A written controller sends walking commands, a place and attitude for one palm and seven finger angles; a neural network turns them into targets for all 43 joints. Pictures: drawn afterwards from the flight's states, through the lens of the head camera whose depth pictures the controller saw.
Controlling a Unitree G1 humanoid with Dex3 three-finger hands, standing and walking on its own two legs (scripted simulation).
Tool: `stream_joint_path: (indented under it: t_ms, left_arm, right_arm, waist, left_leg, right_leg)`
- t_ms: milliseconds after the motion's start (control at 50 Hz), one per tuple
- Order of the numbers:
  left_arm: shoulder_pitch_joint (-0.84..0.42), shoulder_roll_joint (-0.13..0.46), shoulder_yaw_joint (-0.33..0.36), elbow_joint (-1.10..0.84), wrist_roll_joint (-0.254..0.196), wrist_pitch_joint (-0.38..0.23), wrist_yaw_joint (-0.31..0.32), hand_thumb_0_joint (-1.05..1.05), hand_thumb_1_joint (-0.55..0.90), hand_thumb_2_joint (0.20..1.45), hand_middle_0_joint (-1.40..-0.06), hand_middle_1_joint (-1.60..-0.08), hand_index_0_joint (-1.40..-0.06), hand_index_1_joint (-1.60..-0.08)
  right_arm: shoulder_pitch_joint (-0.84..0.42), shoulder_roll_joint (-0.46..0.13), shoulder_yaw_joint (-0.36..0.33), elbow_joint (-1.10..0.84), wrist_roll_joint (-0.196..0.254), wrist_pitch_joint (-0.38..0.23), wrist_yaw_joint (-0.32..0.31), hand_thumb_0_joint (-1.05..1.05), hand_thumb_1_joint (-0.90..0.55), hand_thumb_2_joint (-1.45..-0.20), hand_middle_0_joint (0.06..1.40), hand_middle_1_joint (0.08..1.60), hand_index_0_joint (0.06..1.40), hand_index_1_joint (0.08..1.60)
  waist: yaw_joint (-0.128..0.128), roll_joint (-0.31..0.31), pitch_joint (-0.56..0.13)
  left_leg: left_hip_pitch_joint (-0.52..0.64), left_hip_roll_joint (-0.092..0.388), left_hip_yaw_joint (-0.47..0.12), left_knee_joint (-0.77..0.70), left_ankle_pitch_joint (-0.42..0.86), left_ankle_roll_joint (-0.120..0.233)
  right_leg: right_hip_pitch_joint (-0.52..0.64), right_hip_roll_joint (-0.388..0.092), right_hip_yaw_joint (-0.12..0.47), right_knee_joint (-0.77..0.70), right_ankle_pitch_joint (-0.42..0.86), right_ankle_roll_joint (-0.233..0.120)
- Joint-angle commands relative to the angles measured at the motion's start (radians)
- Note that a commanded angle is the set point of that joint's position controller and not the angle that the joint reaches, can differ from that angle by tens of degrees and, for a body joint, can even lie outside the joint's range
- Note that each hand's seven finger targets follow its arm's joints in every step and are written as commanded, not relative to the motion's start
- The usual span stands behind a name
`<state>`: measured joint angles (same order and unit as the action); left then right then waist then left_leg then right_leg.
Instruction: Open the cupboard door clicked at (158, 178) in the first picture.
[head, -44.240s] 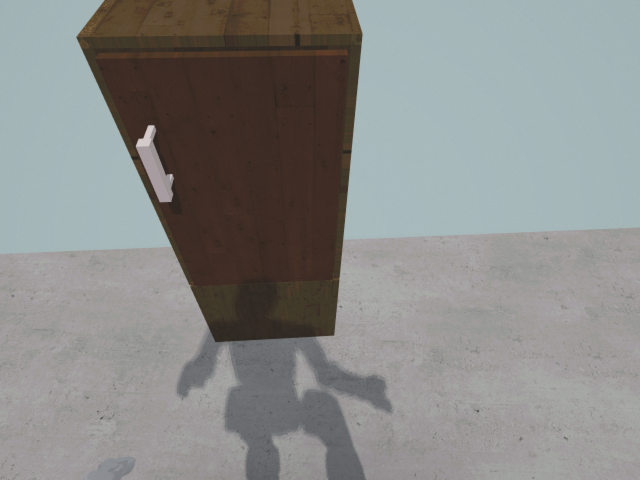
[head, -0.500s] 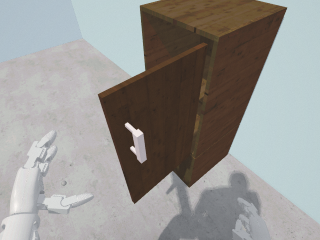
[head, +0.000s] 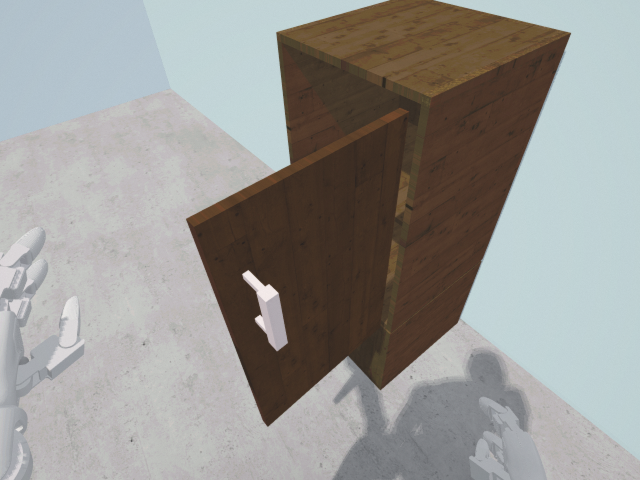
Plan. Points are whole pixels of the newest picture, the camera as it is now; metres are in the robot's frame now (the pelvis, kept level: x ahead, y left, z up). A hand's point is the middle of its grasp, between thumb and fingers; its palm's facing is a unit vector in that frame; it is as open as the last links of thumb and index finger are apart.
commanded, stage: draw the hand back to the body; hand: left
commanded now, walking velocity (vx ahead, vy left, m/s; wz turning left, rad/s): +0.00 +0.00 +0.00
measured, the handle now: (264, 310) +0.32 +0.13 +0.03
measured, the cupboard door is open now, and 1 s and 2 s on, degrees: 93 93 93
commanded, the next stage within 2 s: step back with the hand held close in 0.32 s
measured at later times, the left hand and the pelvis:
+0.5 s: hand (79, 344) +0.19 +0.25 +0.16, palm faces +0.46 -0.79 -0.41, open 7.4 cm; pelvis -0.01 -0.01 +0.00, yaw +0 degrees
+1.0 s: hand out of the picture +0.11 +0.28 +0.16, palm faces +0.36 -0.79 -0.50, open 7.4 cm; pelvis -0.09 +0.03 -0.01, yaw -1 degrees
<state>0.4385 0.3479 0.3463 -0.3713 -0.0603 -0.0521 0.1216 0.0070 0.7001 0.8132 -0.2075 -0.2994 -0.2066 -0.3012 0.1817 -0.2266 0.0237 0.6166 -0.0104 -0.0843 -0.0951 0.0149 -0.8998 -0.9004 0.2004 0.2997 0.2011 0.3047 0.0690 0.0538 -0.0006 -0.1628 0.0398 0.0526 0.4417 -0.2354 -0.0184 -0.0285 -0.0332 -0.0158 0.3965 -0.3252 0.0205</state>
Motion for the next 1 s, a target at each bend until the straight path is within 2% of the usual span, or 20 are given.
stream_joint_path:
  t_ms: [0, 60, 140, 200, 300, 400, 420, 440, 460, 480, 520, 540, 600, 660, 720, 740, 780, 840, 920, 980]
  left_arm:
    - [-0.077, 0.149, 0.091, -0.153, -0.005, -0.051, 0.005, 0.000, 0.900, 0.900, -0.200, -0.300, -0.200, -0.300]
    - [-0.089, 0.151, 0.086, -0.154, -0.006, -0.054, 0.003, 0.000, 0.900, 0.900, -0.200, -0.300, -0.200, -0.300]
    - [-0.113, 0.204, 0.122, -0.221, 0.002, -0.069, 0.013, 0.000, 0.900, 0.900, -0.200, -0.300, -0.200, -0.300]
    - [-0.089, 0.203, 0.129, -0.235, 0.000, -0.074, 0.017, 0.000, 0.900, 0.900, -0.200, -0.300, -0.200, -0.300]
    - [-0.081, 0.179, 0.119, -0.169, -0.007, -0.072, 0.009, 0.000, 0.900, 0.900, -0.200, -0.300, -0.200, -0.300]
    - [-0.088, 0.169, 0.107, -0.155, -0.008, -0.081, 0.002, 0.000, 0.900, 0.900, -0.200, -0.300, -0.200, -0.300]
    - [-0.132, 0.187, 0.105, -0.326, -0.007, -0.104, 0.002, 0.000, 0.900, 0.900, -0.200, -0.300, -0.200, -0.300]
    - [-0.295, 0.370, 0.269, -0.359, 0.012, -0.155, 0.020, 0.000, 0.900, 0.900, -0.200, -0.300, -0.200, -0.300]
    - [-0.102, 0.247, 0.179, -0.252, 0.001, -0.149, 0.004, 0.000, 0.900, 0.900, -0.200, -0.300, -0.200, -0.300]
    - [-0.017, 0.226, 0.159, -0.229, 0.004, -0.135, -0.002, 0.000, 0.900, 0.900, -0.200, -0.300, -0.200, -0.300]
    - [0.038, 0.202, 0.143, -0.224, 0.003, -0.127, -0.006, 0.000, 0.900, 0.900, -0.200, -0.300, -0.200, -0.300]
    - [0.056, 0.199, 0.145, -0.231, 0.004, -0.129, -0.005, 0.000, 0.900, 0.900, -0.200, -0.300, -0.200, -0.300]
    - [0.098, 0.223, 0.173, -0.238, -0.002, -0.129, 0.000, 0.000, 0.900, 0.900, -0.200, -0.300, -0.200, -0.300]
    - [0.099, 0.250, 0.196, -0.267, -0.006, -0.132, 0.006, 0.000, 0.900, 0.900, -0.200, -0.300, -0.200, -0.300]
    - [0.104, 0.264, 0.207, -0.310, -0.006, -0.132, 0.015, 0.000, 0.900, 0.900, -0.200, -0.300, -0.200, -0.300]
    - [0.104, 0.267, 0.205, -0.316, -0.006, -0.130, 0.018, 0.000, 0.900, 0.900, -0.200, -0.300, -0.200, -0.300]
    - [0.112, 0.258, 0.201, -0.344, -0.005, -0.134, 0.024, 0.000, 0.900, 0.900, -0.200, -0.300, -0.200, -0.300]
    - [0.112, 0.264, 0.209, -0.371, 0.001, -0.149, 0.033, 0.000, 0.900, 0.900, -0.200, -0.300, -0.200, -0.300]
    - [0.130, 0.238, 0.223, -0.376, 0.015, -0.181, 0.040, 0.000, 0.900, 0.900, -0.200, -0.300, -0.200, -0.300]
    - [0.121, 0.223, 0.236, -0.357, 0.025, -0.201, 0.040, 0.000, 0.900, 0.900, -0.200, -0.300, -0.200, -0.300]
  right_arm:
    - [-0.117, -0.102, -0.044, -0.154, 0.004, -0.039, -0.007, 0.000, -0.900, -0.900, 0.200, 0.300, 0.200, 0.300]
    - [-0.124, -0.103, -0.046, -0.156, 0.003, -0.035, -0.006, 0.000, -0.900, -0.900, 0.200, 0.300, 0.200, 0.300]
    - [-0.125, -0.099, -0.045, -0.152, -0.002, -0.044, -0.008, 0.000, -0.900, -0.900, 0.200, 0.300, 0.200, 0.300]
    - [-0.127, -0.093, -0.046, -0.150, -0.002, -0.053, -0.010, 0.000, -0.900, -0.900, 0.200, 0.300, 0.200, 0.300]
    - [-0.130, -0.094, -0.049, -0.143, 0.002, -0.048, -0.011, 0.000, -0.900, -0.900, 0.200, 0.300, 0.200, 0.300]
    - [-0.131, -0.098, -0.053, -0.140, 0.002, -0.047, -0.010, 0.000, -0.900, -0.900, 0.200, 0.300, 0.200, 0.300]
    - [-0.147, -0.093, -0.053, -0.164, 0.001, -0.061, -0.007, 0.000, -0.900, -0.900, 0.200, 0.300, 0.200, 0.300]
    - [-0.125, -0.089, -0.027, -0.191, 0.013, -0.035, -0.005, 0.000, -0.900, -0.900, 0.200, 0.300, 0.200, 0.300]
    - [-0.148, -0.098, -0.045, -0.156, 0.002, -0.020, -0.008, 0.000, -0.900, -0.900, 0.200, 0.300, 0.200, 0.300]
    - [-0.146, -0.102, -0.051, -0.166, 0.002, -0.007, -0.005, 0.000, -0.900, -0.900, 0.200, 0.300, 0.200, 0.300]
    - [-0.135, -0.110, -0.061, -0.183, 0.007, 0.019, -0.003, 0.000, -0.900, -0.900, 0.200, 0.300, 0.200, 0.300]
    - [-0.133, -0.115, -0.065, -0.186, 0.006, 0.029, -0.003, 0.000, -0.900, -0.900, 0.200, 0.300, 0.200, 0.300]
    - [-0.124, -0.114, -0.072, -0.205, 0.014, 0.056, -0.004, 0.000, -0.900, -0.900, 0.200, 0.300, 0.200, 0.300]
    - [-0.129, -0.108, -0.075, -0.222, 0.019, 0.071, -0.009, 0.000, -0.900, -0.900, 0.200, 0.300, 0.200, 0.300]
    - [-0.126, -0.109, -0.078, -0.240, 0.023, 0.078, -0.011, 0.000, -0.900, -0.900, 0.200, 0.300, 0.200, 0.300]
    - [-0.130, -0.112, -0.077, -0.241, 0.021, 0.078, -0.013, 0.000, -0.900, -0.900, 0.200, 0.300, 0.200, 0.300]
    - [-0.123, -0.115, -0.078, -0.250, 0.022, 0.072, -0.010, 0.000, -0.900, -0.900, 0.200, 0.300, 0.200, 0.300]
    - [-0.118, -0.125, -0.079, -0.252, 0.019, 0.057, -0.008, 0.000, -0.900, -0.900, 0.200, 0.300, 0.200, 0.300]
    - [-0.111, -0.134, -0.078, -0.260, 0.022, 0.025, -0.001, 0.000, -0.900, -0.900, 0.200, 0.300, 0.200, 0.300]
    - [-0.106, -0.139, -0.081, -0.257, 0.024, -0.003, 0.003, 0.000, -0.900, -0.900, 0.200, 0.300, 0.200, 0.300]
  waist:
    - [-0.007, -0.035, -0.059]
    - [-0.006, -0.047, -0.065]
    - [0.004, 0.005, -0.123]
    - [0.005, 0.018, -0.117]
    - [-0.001, -0.018, -0.042]
    - [-0.002, -0.033, -0.049]
    - [0.006, 0.020, -0.105]
    - [-0.042, 0.041, 0.022]
    - [-0.046, -0.053, -0.008]
    - [-0.044, -0.100, -0.025]
    - [-0.051, -0.094, -0.067]
    - [-0.051, -0.044, -0.091]
    - [-0.054, -0.037, -0.138]
    - [-0.053, -0.072, -0.165]
    - [-0.052, -0.062, -0.185]
    - [-0.051, -0.033, -0.181]
    - [-0.051, 0.009, -0.174]
    - [-0.051, 0.075, -0.145]
    - [-0.053, 0.165, -0.091]
    - [-0.050, 0.182, -0.060]
  left_leg:
    - [0.152, -0.013, 0.020, -0.039, 0.305, 0.043]
    - [0.154, -0.016, 0.018, -0.044, 0.294, 0.044]
    - [0.173, -0.026, 0.020, -0.032, 0.336, 0.044]
    - [0.180, -0.024, 0.024, -0.032, 0.345, 0.042]
    - [0.163, -0.021, 0.029, -0.046, 0.284, 0.042]
    - [0.171, -0.020, 0.027, -0.058, 0.266, 0.044]
    - [0.195, -0.024, 0.023, -0.050, 0.276, 0.045]
    - [0.113, -0.017, 0.017, -0.014, 0.212, 0.048]
    - [0.090, -0.012, 0.012, 0.019, 0.218, 0.050]
    - [0.091, -0.012, 0.021, 0.027, 0.238, 0.051]
    - [0.094, -0.004, 0.027, 0.032, 0.301, 0.048]
    - [0.094, 0.001, 0.025, 0.022, 0.345, 0.045]
    - [0.115, 0.025, 0.030, 0.016, 0.405, 0.040]
    - [0.109, 0.033, 0.027, 0.011, 0.430, 0.036]
    - [0.095, 0.041, 0.025, 0.006, 0.442, 0.037]
    - [0.079, 0.040, 0.022, 0.004, 0.436, 0.038]
    - [0.047, 0.044, 0.018, -0.013, 0.386, 0.037]
    - [-0.049, 0.053, -0.012, -0.068, 0.206, 0.042]
    - [-0.309, 0.106, -0.083, -0.188, -0.209, 0.076]
    - [-0.487, 0.159, -0.154, -0.252, -0.438, 0.105]
  right_leg:
    - [-0.112, 0.040, -0.033, -0.069, 0.401, -0.011]
    - [-0.103, 0.040, -0.031, -0.075, 0.398, -0.009]
    - [-0.064, 0.036, -0.024, -0.069, 0.447, -0.016]
    - [-0.076, 0.037, -0.027, -0.069, 0.456, -0.014]
    - [-0.115, 0.042, -0.027, -0.096, 0.399, -0.008]
    - [-0.111, 0.043, -0.024, -0.104, 0.375, -0.006]
    - [-0.093, 0.040, -0.018, -0.099, 0.385, -0.009]
    - [-0.185, -0.002, 0.025, -0.150, 0.446, -0.010]
    - [-0.194, -0.021, 0.023, -0.140, 0.505, -0.007]
    - [-0.187, -0.027, 0.027, -0.130, 0.567, -0.004]
    - [-0.166, -0.030, 0.019, -0.093, 0.625, 0.002]
    - [-0.151, -0.029, 0.009, -0.076, 0.621, 0.001]
    - [-0.164, -0.016, 0.009, -0.053, 0.589, 0.005]
    - [-0.157, -0.006, 0.003, -0.029, 0.588, 0.008]
    - [-0.150, 0.006, 0.001, -0.002, 0.574, 0.012]
    - [-0.146, 0.003, 0.003, 0.003, 0.562, 0.011]
    - [-0.148, 0.017, 0.001, 0.015, 0.489, 0.012]
    - [-0.130, 0.037, -0.003, 0.033, 0.329, 0.010]
    - [-0.022, 0.076, -0.016, 0.155, 0.183, 0.012]
    - [0.050, 0.100, -0.026, 0.257, 0.111, 0.016]
